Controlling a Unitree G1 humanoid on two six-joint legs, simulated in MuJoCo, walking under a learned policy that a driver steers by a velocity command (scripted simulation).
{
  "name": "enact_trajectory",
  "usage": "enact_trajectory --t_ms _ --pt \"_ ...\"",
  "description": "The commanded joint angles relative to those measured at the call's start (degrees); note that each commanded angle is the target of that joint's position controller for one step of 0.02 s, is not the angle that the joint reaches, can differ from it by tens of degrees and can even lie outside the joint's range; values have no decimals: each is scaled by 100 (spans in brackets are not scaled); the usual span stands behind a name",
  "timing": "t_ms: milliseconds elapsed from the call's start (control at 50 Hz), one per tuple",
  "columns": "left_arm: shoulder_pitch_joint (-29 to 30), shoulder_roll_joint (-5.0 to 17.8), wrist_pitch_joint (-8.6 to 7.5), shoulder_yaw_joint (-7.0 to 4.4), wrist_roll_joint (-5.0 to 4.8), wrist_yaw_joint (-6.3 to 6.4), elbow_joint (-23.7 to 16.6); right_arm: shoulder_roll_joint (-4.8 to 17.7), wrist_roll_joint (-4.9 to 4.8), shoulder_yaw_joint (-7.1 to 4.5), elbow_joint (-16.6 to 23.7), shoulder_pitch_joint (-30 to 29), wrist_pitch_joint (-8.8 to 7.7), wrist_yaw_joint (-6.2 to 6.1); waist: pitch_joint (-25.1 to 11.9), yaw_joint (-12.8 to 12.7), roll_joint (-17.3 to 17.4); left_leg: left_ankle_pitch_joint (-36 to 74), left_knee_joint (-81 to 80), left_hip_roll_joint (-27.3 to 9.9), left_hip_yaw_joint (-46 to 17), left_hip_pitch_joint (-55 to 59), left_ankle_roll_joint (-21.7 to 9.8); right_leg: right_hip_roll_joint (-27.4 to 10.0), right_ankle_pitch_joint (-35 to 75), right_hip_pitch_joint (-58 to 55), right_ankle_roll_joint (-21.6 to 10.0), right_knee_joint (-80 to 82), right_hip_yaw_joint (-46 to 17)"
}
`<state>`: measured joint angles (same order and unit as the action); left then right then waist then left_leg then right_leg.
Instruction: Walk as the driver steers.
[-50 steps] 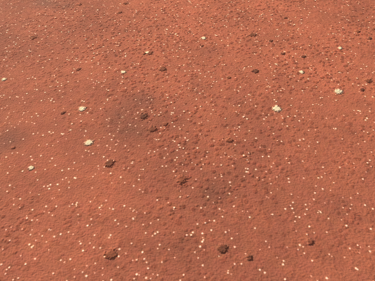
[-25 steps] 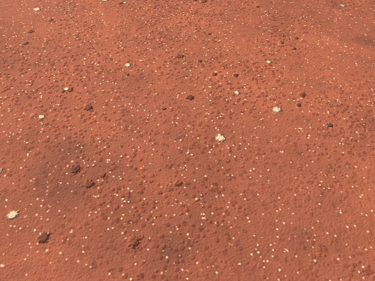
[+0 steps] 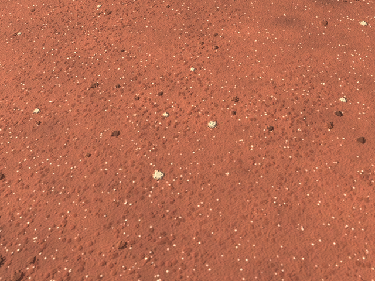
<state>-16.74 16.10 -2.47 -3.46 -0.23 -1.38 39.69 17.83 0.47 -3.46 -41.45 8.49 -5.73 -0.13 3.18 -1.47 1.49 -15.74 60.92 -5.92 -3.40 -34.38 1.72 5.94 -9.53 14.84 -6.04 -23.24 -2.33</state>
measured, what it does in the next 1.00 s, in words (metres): walks ahead, turning left: left foot, then right foot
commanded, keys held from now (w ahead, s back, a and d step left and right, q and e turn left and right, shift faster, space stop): w+q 1.00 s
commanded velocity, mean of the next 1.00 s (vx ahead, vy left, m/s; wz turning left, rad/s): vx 0.50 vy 0.00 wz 0.36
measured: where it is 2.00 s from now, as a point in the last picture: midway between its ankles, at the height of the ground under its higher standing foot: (121, 142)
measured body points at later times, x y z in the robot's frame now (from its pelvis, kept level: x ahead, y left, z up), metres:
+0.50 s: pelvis +0.30 +0.08 -0.01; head +0.33 +0.09 +0.44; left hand +0.38 +0.36 -0.11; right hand +0.46 -0.18 -0.11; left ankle +0.34 +0.15 -0.74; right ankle +0.27 -0.08 -0.66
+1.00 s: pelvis +0.59 +0.09 +0.00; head +0.61 +0.09 +0.45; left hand +0.57 +0.39 -0.10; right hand +0.82 -0.11 -0.11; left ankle +0.51 +0.20 -0.66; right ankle +0.65 +0.00 -0.74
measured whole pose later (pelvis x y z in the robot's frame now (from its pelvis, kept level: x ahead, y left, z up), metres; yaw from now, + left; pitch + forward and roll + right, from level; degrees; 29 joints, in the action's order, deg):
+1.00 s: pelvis +0.59 +0.09 +0.00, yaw +27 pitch +1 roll -1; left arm -13.9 15.0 -5.6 -3.1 0.5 -0.2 41.3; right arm 18.5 -1.5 -3.9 -39.5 16.3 -0.9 0.0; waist 0.8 -1.0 3.0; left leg -19.2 66.5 -1.8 -3.6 -30.7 -0.1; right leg 1.5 -11.2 13.2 -1.4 -23.1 3.0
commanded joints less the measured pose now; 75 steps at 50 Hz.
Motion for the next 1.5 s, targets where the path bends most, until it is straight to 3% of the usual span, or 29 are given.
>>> enact_trajectory --t_ms 20,120,220,280,320,340,360,380,420,460,540,640,740,800,820,840,860,880,900,960,1220,1260,1300,1320,1340,1360,1380,1440,1500 --pt "223 798 -166 -194 11 117 -357 363 30 -85 196 201 47 3 -493 173 -442 943 -741 -118 77 -268 170 -1449 1743 -418 -971 1155 -1138" --pt "-164 887 -209 -165 6 143 -38 200 -110 31 329 -653 -1 136 -173 -275 -532 2620 -2365 35 248 -31 9 -1396 1053 -576 -606 1352 -580" --pt "-469 958 -155 -195 14 140 315 263 -175 48 570 -1120 -32 318 155 -439 -400 2034 -2914 177 214 -720 -339 -1887 1460 -1815 -547 1148 -466" --pt "-346 1056 -70 -232 8 200 355 324 -161 22 616 -883 -33 413 -68 -226 -514 1244 -3024 474 419 -309 -603 -1952 3236 -2214 -358 565 -167" --pt "-154 1139 7 -239 23 261 285 632 -113 -155 398 101 6 371 -796 334 -599 1069 -3075 939 804 1166 -853 -1712 5258 -2120 -145 -759 173" --pt "-95 1077 14 -196 44 310 206 914 -110 -283 247 920 30 314 -1290 751 -443 1439 -3103 718 355 2611 -1103 -1524 4824 -1291 69 -2004 353" --pt "-641 638 -109 -43 125 275 -20 1519 -62 -438 245 1549 50 261 -2118 638 697 1125 -3105 -726 -2192 4935 -2076 -728 2221 1008 524 -4335 551" --pt "-630 462 -267 59 155 191 31 1188 -185 -351 159 1691 62 262 -2570 649 1214 485 -4043 -1309 -4234 5793 -2521 -22 -2104 2311 664 -5372 -156" --pt "310 879 -499 -9 -146 47 -275 802 -156 -232 290 1204 124 198 -1299 735 273 -138 -4334 -962 -3027 4657 -2002 -694 -1480 3006 496 -5320 -480" --pt "526 875 -508 -62 71 91 -338 605 -77 -150 421 694 143 172 -566 334 -161 906 -4614 -572 -2221 3198 -1834 -1034 -996 2529 543 -4307 -358" --pt "328 637 -319 -24 142 159 -349 711 -92 -181 478 539 148 77 -414 56 154 2001 -4870 -234 -1560 2148 -1907 -1067 -635 2036 912 -3332 -136" --pt "1413 367 -362 84 97 134 -574 867 -180 -244 284 952 244 -53 -346 481 256 1649 -4700 227 -1103 1695 -1453 -669 1347 1338 1075 -1264 -15" --pt "1735 649 -468 -39 -16 38 -676 818 -214 -251 161 1260 358 -99 -386 500 427 1114 -4041 -83 -1949 2527 -1270 -535 991 1100 878 -451 -303" --pt "708 944 -542 -217 34 88 -462 562 -160 -179 261 1074 377 -77 -884 -96 486 1466 -2904 209 -1910 2368 -947 -797 663 -523 408 -128 -324" --pt "-156 1261 -541 -305 114 145 -402 218 -63 -52 377 1117 349 -54 -1687 -432 -161 590 -1335 586 -1395 1671 -732 -1794 344 -1990 37 -240 -1265" --pt "-573 1680 -447 -413 145 120 -168 -65 -224 52 543 1949 285 -43 -2265 -63 -2071 -1881 436 1282 -649 -355 -384 -3031 -765 -3607 -955 198 -3915" --pt "-478 1143 -417 -321 10 96 -241 549 -290 -52 385 1865 281 -64 -1882 -215 -1494 -1696 1166 754 -747 -1043 -298 -3061 -2034 -3351 -886 470 -4335" --pt "-254 799 -386 -226 9 124 -285 853 -248 -146 450 1197 313 -60 -1141 -390 -911 -1134 1330 573 -648 -1183 -255 -2758 -1899 -2680 -606 554 -3344" --pt "16 717 -355 -177 67 127 -295 796 -183 -157 522 874 340 -66 -738 -306 -545 -726 1232 397 -482 -1015 -214 -2492 -1120 -2012 -449 648 -2589" --pt "300 495 -360 -105 102 136 -169 492 -213 -162 638 745 391 18 -275 -24 -813 -233 701 73 -342 -562 -179 -2009 90 -1017 -337 1065 -1308" --pt "-356 1114 -239 -255 -151 93 679 94 -167 45 1132 -909 255 285 111 -291 -518 1253 -2621 261 322 -80 -374 -2137 1687 -1511 -354 1324 295" --pt "-399 1210 -164 -268 -201 106 793 246 -128 -21 1155 -807 240 294 -14 -89 -646 805 -2912 441 483 400 -566 -2199 2826 -1761 -261 873 307" --pt "-357 1159 -111 -201 -215 134 866 667 -80 -263 753 562 231 219 -830 718 -620 1151 -3316 717 679 2578 -847 -1838 3971 -1255 -2 -723 581" --pt "-344 860 -150 -60 -56 136 719 1132 -16 -410 557 1599 269 114 -1667 1122 -84 1512 -3024 -342 -459 4466 -1177 -1540 2214 83 235 -2462 681" --pt "-1005 154 -244 160 -13 84 595 1531 23 -435 546 1670 282 82 -2522 653 1359 504 -3641 -1811 -3164 5902 -2014 -532 -2243 2040 558 -4404 352" --pt "-606 811 -316 -11 -174 66 709 998 7 -314 570 1702 260 86 -2477 968 719 6 -4037 -1754 -3415 5566 -1895 -682 -2440 2473 525 -5042 -490" --pt "-144 983 -337 -89 -297 55 508 805 -22 -235 499 1401 227 88 -1531 872 655 240 -4163 -1552 -2448 4879 -1657 -918 -1988 2879 489 -5098 -381" --pt "-86 755 -198 -112 -154 110 571 294 12 -111 435 546 100 137 -647 269 514 1055 -4780 -955 -956 3101 -1372 -1418 -843 2183 570 -4466 -306" --pt "-182 423 19 -78 -167 138 612 264 28 -154 256 349 -64 129 -356 47 345 1503 -5267 -938 -280 2539 -1409 -1450 -443 2018 686 -4227 -345"
Next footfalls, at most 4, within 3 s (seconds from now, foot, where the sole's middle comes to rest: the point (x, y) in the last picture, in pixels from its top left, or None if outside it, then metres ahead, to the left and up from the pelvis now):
0.34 left None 0.38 0.16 -0.78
0.82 right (205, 217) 0.69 0.01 -0.78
1.30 left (111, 191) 0.80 0.39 -0.78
1.84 right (143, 121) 1.17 0.30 -0.78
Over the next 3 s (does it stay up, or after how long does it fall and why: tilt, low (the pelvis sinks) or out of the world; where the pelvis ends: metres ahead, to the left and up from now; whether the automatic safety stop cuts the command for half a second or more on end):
stays up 1.60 0.38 0.00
